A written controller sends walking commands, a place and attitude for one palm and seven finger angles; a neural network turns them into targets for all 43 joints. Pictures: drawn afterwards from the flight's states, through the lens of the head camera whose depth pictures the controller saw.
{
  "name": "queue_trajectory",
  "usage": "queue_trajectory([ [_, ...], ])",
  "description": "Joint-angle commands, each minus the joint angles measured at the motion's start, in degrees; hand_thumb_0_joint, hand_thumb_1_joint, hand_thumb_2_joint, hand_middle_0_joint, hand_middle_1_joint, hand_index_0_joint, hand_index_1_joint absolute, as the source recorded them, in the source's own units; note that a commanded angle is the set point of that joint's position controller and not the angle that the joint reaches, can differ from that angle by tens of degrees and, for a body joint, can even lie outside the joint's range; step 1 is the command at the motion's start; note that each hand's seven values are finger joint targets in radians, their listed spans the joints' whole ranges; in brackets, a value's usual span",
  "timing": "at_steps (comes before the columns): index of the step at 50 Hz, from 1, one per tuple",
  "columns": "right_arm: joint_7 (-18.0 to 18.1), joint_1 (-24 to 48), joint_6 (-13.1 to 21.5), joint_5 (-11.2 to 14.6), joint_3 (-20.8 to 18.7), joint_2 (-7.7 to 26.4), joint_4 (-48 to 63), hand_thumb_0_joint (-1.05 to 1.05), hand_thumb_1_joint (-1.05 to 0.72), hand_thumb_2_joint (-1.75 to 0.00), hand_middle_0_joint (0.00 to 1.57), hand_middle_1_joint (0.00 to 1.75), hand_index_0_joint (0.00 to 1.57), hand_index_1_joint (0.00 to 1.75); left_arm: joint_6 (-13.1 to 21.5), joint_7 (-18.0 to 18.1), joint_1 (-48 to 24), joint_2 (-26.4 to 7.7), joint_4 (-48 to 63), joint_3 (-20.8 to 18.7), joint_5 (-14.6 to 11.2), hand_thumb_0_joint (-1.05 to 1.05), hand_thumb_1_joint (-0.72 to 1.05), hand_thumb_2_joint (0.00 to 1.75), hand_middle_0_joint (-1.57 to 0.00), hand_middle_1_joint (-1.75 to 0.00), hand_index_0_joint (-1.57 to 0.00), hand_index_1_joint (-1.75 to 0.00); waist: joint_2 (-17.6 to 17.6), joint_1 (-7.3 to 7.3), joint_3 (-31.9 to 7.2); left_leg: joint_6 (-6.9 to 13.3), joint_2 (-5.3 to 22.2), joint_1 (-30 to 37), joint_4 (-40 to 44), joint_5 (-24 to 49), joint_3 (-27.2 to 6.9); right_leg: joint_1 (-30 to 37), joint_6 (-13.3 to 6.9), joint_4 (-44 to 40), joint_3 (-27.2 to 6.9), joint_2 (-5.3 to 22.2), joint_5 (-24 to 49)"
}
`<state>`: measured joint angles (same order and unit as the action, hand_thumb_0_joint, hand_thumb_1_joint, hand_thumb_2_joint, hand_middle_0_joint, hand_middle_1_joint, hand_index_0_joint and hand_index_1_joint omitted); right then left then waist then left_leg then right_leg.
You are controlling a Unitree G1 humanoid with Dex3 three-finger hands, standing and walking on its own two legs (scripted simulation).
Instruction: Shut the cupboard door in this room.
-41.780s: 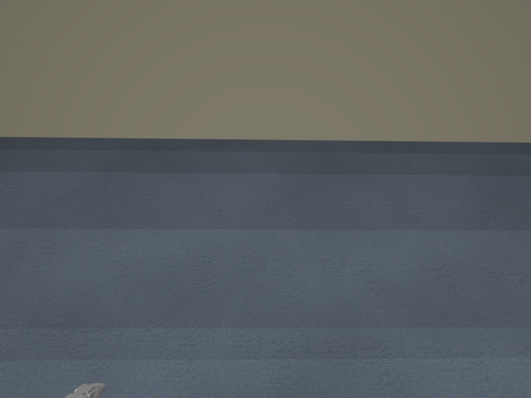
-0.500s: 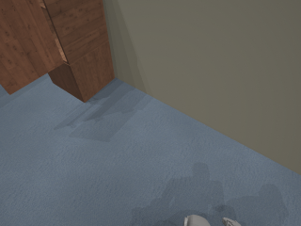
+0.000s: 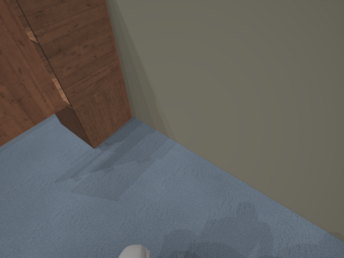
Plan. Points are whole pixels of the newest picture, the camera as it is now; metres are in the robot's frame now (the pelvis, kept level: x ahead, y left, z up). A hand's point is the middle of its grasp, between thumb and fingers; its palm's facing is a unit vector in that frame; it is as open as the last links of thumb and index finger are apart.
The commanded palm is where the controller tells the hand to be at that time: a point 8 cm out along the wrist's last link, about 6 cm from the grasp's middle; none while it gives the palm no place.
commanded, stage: walk to a spot facing it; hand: left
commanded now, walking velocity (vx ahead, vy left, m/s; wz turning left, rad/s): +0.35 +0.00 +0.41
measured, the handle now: out of the picture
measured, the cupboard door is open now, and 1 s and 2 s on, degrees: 88 88 88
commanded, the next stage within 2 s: turn to face it in 0.52 s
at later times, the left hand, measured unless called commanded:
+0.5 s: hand out of the picture +0.15 +0.25 -0.18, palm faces +0.23 -0.96 -0.14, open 7.4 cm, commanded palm none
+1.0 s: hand (105, 174) +0.40 +0.24 -0.16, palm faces +0.26 -0.94 -0.21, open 7.4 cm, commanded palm none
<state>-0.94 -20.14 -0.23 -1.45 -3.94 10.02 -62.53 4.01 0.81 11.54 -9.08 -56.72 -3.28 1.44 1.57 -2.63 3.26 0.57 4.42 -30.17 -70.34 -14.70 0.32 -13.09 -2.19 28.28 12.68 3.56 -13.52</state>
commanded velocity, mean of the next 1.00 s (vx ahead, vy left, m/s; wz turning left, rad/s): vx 0.19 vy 0.00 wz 0.30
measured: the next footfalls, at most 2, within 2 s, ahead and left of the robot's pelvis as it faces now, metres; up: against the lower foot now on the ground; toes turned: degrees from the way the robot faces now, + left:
left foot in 0.30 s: +0.23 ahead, +0.16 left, +0.00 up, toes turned +16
right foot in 0.82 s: +0.47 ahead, -0.03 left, +0.00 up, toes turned +3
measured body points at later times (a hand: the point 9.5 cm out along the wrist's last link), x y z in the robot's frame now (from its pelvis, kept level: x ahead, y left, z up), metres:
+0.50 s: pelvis +0.19 +0.08 +0.00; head +0.20 +0.10 +0.45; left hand +0.13 +0.30 -0.16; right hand +0.32 -0.14 -0.13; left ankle +0.19 +0.15 -0.74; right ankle +0.22 -0.07 -0.65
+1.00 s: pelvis +0.34 +0.05 -0.01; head +0.37 +0.04 +0.44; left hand +0.39 +0.29 -0.14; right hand +0.37 -0.18 -0.17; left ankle +0.26 +0.16 -0.65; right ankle +0.43 -0.03 -0.74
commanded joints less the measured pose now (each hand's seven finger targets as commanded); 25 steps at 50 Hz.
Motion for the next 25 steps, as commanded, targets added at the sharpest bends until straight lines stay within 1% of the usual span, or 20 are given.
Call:
queue_trajectory([
  [1,-0.81,1.64,0.3,-0.14,-0.81,0.63,4.71,0.0,-0.9,-0.9,0.2,0.3,0.2,0.3,1.55,0.1,6.12,-6.29,-0.35,-1.11,0.2,0.0,0.9,0.9,-0.2,-0.3,-0.2,-0.3,-8.13,1.82,1.97,-1.62,3.68,-5.01,6.98,3.83,0.14,-1.25,-2.81,-20.02,-8.22,15.79,-3.32],
  [2,-1.08,3.28,0.4,-0.11,-0.63,0.44,5.4,0.0,-0.9,-0.9,0.2,0.3,0.2,0.3,1.65,0.1,6.55,-6.8,-0.58,-1.12,0.15,0.0,0.9,0.9,-0.2,-0.3,-0.2,-0.3,-7.88,1.88,2.21,-1.83,4.0,-5.16,10.92,4.39,0.91,-0.28,-3.09,-20.2,-6.63,15.75,-2.39],
  [3,-1.4,5.45,0.6,-0.11,-0.46,0.08,6.01,0.0,-0.9,-0.9,0.2,0.3,0.2,0.3,1.68,0.07,7.48,-7.03,-1.07,-1.06,0.11,0.0,0.9,0.9,-0.2,-0.3,-0.2,-0.3,-7.31,2.59,2.37,-1.79,3.76,-4.74,15.05,4.93,1.83,0.89,-3.16,-20.09,-5.58,15.42,-1.1],
  [5,-1.92,10.25,1.16,0.01,0.06,-0.29,7.49,0.0,-0.9,-0.9,0.2,0.3,0.2,0.3,1.66,-0.05,10.07,-7.63,-2.33,-0.82,0.01,0.0,0.9,0.9,-0.2,-0.3,-0.2,-0.3,-7.74,4.3,3.19,-1.42,2.84,-4.29,22.31,5.38,3.67,3.84,-3.23,-19.45,-4.08,15.39,1.52],
  [7,-2.18,13.55,1.61,0.03,0.34,-0.52,8.67,0.0,-0.9,-0.9,0.2,0.3,0.2,0.3,1.44,0.01,12.27,-7.97,-3.31,-0.77,0.13,0.0,0.9,0.9,-0.2,-0.3,-0.2,-0.3,-8.42,5.4,3.39,-0.68,1.92,-3.39,27.13,4.18,4.87,7.23,-3.22,-18.04,-3.56,16.16,4.99],
  [10,-2.18,15.69,1.95,0.07,0.6,0.7,9.74,0.0,-0.9,-0.9,0.2,0.3,0.2,0.3,1.0,0.03,14.04,-8.79,-4.44,-0.69,0.16,0.0,0.9,0.9,-0.2,-0.3,-0.2,-0.3,-8.81,5.57,3.18,0.84,0.78,0.09,31.1,1.05,5.97,10.31,-3.39,-15.36,-3.38,17.81,10.59],
  [11,-2.01,14.63,2.16,0.07,0.49,1.3,9.75,0.0,-0.9,-0.9,0.2,0.3,0.2,0.3,0.82,0.08,14.13,-9.0,-4.78,-0.74,0.24,0.0,0.9,0.9,-0.2,-0.3,-0.2,-0.3,-8.47,4.86,2.34,1.45,0.29,3.49,33.0,-0.87,6.14,10.39,-3.22,-12.58,-3.25,18.35,13.15],
  [12,-1.7,11.12,2.52,-0.14,0.28,2.16,8.95,0.0,-0.9,-0.9,0.2,0.3,0.2,0.3,0.83,0.0,13.24,-9.76,-4.72,-0.78,0.11,0.0,0.9,0.9,-0.2,-0.3,-0.2,-0.3,-7.01,2.51,0.24,2.0,-1.83,9.5,35.68,-1.4,7.91,10.02,-2.56,-6.88,-0.89,17.62,19.43],
  [13,-1.3,4.27,2.86,-0.42,-0.29,4.11,6.88,0.0,-0.9,-0.9,0.2,0.3,0.2,0.3,0.72,-0.07,12.4,-10.31,-4.65,-0.74,-0.28,0.0,0.9,0.9,-0.2,-0.3,-0.2,-0.3,-5.2,-0.84,-3.75,2.77,-3.62,21.67,39.9,0.8,8.94,6.05,-0.92,3.88,2.64,15.31,23.67],
  [14,-0.48,-4.72,3.16,-0.67,-1.72,9.95,4.91,0.0,-0.9,-0.9,0.2,0.3,0.2,0.3,0.7,-0.62,12.7,-8.62,-3.6,-0.52,-0.54,0.0,0.9,0.9,-0.2,-0.3,-0.2,-0.3,4.71,-4.84,-10.92,5.62,3.21,37.16,43.63,-0.74,-1.89,-3.98,1.89,20.31,4.59,10.54,15.09],
  [15,0.53,-10.02,3.35,-0.3,-3.25,16.46,3.76,0.0,-0.9,-0.9,0.2,0.3,0.2,0.3,0.71,-1.36,12.28,-5.56,-1.18,0.24,-1.01,0.0,0.9,0.9,-0.2,-0.3,-0.2,-0.3,18.71,-5.82,-13.44,11.52,18.22,47.42,50.72,6.13,-26.03,-22.07,4.9,37.6,1.9,1.82,-17.55],
  [16,1.02,-9.9,2.79,0.66,-3.03,17.22,3.31,0.0,-0.9,-0.9,0.2,0.3,0.2,0.3,0.45,-1.0,7.7,-7.28,0.88,0.33,-0.67,0.0,0.9,0.9,-0.2,-0.3,-0.2,-0.3,10.63,-5.8,-12.83,13.95,21.28,44.53,53.07,5.08,-27.58,-25.65,3.65,43.42,-5.44,3.15,-19.61],
  [17,1.65,-5.14,3.03,0.6,-2.8,15.52,4.43,0.0,-0.9,-0.9,0.2,0.3,0.2,0.3,0.31,-0.68,5.36,-5.75,0.61,0.29,-0.7,0.0,0.9,0.9,-0.2,-0.3,-0.2,-0.3,9.53,-4.32,-9.31,13.79,20.31,39.18,54.12,4.46,-25.42,-28.23,3.6,46.5,-7.86,4.37,-15.54],
  [18,1.82,-0.98,3.27,0.64,-1.95,12.3,5.49,0.0,-0.9,-0.9,0.2,0.3,0.2,0.3,-0.03,-0.91,5.28,-5.96,-0.58,0.11,-0.45,0.0,0.9,0.9,-0.2,-0.3,-0.2,-0.3,7.24,-2.59,-5.15,12.41,18.1,33.13,55.15,3.75,-19.99,-27.4,3.63,46.19,-9.61,6.28,-11.21],
  [19,1.86,1.78,3.65,0.53,-1.05,9.69,5.78,0.0,-0.9,-0.9,0.2,0.3,0.2,0.3,-0.46,-1.21,6.22,-5.49,-1.89,0.08,-0.04,0.0,0.9,0.9,-0.2,-0.3,-0.2,-0.3,5.07,-0.69,-1.77,10.79,15.69,27.32,56.15,5.34,-15.26,-24.63,3.84,44.09,-10.0,7.04,-8.51],
  [20,1.88,2.83,4.09,0.52,-0.48,7.95,5.81,0.0,-0.9,-0.9,0.2,0.3,0.2,0.3,-1.07,-1.35,7.65,-4.42,-2.87,0.27,0.23,0.0,0.9,0.9,-0.2,-0.3,-0.2,-0.3,4.13,0.8,0.04,9.56,13.52,22.62,57.34,7.58,-11.33,-21.59,4.15,41.82,-9.96,7.22,-6.63],
  [21,1.9,3.37,4.42,0.62,-0.2,7.16,5.62,0.0,-0.9,-0.9,0.2,0.3,0.2,0.3,-1.52,-1.39,8.97,-3.87,-3.53,0.38,0.24,0.0,0.9,0.9,-0.2,-0.3,-0.2,-0.3,3.17,1.99,0.25,9.04,12.23,20.15,58.1,8.39,-9.22,-19.3,4.41,39.99,-9.73,7.04,-5.17],
  [22,1.85,3.56,4.62,0.62,-0.11,6.98,5.55,0.0,-0.9,-0.9,0.2,0.3,0.2,0.3,-2.04,-1.4,10.14,-3.18,-3.56,0.48,0.32,0.0,0.9,0.9,-0.2,-0.3,-0.2,-0.3,3.36,2.86,-0.09,8.96,11.32,19.16,58.81,8.66,-6.61,-18.39,4.75,38.41,-9.5,6.58,-3.93],
  [23,1.86,3.44,4.73,0.73,-0.08,6.69,5.49,0.0,-0.9,-0.9,0.2,0.3,0.2,0.3,-2.51,-1.4,10.39,-2.85,-3.47,0.49,0.31,0.0,0.9,0.9,-0.2,-0.3,-0.2,-0.3,3.62,3.32,0.06,8.93,10.54,19.2,59.67,8.98,-5.44,-18.86,5.05,37.52,-9.38,6.27,-1.97],
  [25,1.86,2.04,4.88,0.85,-0.41,5.9,4.97,0.0,-0.9,-0.9,0.2,0.3,0.2,0.3,-3.05,-1.38,8.33,-2.81,-2.46,0.19,0.3,0.0,0.9,0.9,-0.2,-0.3,-0.2,-0.3,3.48,3.31,1.9,8.85,10.36,20.29,61.22,10.78,-3.94,-22.03,5.66,36.18,-9.55,6.25,1.75],
])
